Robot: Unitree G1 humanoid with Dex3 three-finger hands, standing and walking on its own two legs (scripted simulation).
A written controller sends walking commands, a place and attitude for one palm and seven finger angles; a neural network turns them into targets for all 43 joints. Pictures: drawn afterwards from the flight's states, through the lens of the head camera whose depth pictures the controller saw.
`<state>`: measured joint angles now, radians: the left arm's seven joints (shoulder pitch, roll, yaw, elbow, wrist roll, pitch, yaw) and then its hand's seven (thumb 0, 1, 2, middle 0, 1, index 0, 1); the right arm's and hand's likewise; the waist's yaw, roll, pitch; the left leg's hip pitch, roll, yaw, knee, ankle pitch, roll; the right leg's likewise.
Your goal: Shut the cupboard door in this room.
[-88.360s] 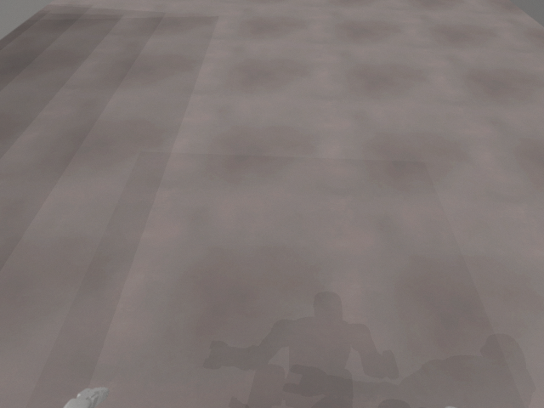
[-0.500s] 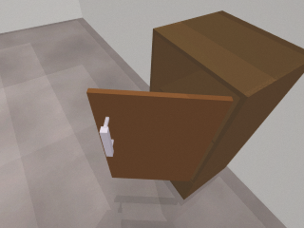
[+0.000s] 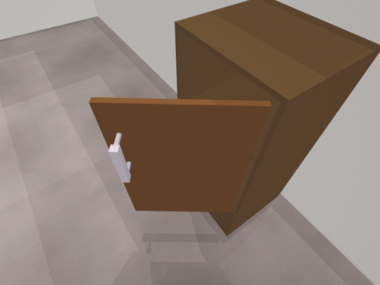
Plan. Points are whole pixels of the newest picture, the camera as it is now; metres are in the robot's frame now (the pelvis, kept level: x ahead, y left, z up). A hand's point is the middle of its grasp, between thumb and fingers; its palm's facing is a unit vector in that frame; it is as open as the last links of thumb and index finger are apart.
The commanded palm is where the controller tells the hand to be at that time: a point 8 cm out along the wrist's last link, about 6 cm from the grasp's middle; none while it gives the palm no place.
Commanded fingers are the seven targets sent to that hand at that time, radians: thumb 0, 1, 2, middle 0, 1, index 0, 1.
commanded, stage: come to a stop and stand still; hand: left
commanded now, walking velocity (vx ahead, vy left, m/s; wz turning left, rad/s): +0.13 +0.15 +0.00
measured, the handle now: (122, 158) +0.42 +0.21 -0.03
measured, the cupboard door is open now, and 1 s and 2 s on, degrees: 54 54 54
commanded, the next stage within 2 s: look again from close up in 0.98 s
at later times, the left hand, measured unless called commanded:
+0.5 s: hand out of the picture +0.02 +0.19 -0.18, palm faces +0.03 -0.99 -0.16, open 7.4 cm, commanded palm none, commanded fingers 0.00 0.90 0.90 -0.20 -0.30 -0.20 -0.30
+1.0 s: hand out of the picture +0.03 +0.20 -0.18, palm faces +0.02 -0.99 -0.16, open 7.4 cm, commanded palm none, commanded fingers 0.00 0.90 0.90 -0.20 -0.30 -0.20 -0.30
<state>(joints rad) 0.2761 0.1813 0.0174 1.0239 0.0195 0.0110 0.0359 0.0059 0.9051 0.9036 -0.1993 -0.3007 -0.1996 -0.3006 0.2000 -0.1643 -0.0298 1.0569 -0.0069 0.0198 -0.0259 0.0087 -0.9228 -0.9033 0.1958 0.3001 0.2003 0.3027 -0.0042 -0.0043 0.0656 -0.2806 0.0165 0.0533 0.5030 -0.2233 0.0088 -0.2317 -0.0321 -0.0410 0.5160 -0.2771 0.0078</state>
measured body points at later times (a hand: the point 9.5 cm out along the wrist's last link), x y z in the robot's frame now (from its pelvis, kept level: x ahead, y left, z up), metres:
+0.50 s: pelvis +0.03 +0.02 +0.01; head +0.05 +0.04 +0.45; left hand +0.02 +0.24 -0.16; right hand +0.02 -0.19 -0.15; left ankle +0.03 +0.12 -0.74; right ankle +0.00 -0.12 -0.74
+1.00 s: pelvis +0.04 +0.04 +0.01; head +0.06 +0.05 +0.46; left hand +0.03 +0.25 -0.16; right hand +0.04 -0.19 -0.15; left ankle +0.03 +0.12 -0.74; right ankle +0.00 -0.12 -0.74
